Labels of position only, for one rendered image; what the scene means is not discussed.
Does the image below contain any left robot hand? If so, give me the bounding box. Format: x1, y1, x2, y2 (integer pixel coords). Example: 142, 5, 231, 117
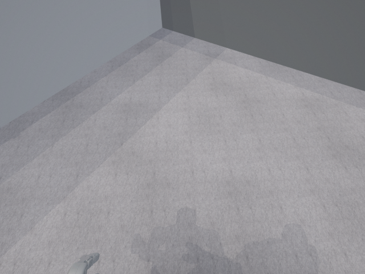
67, 253, 99, 274

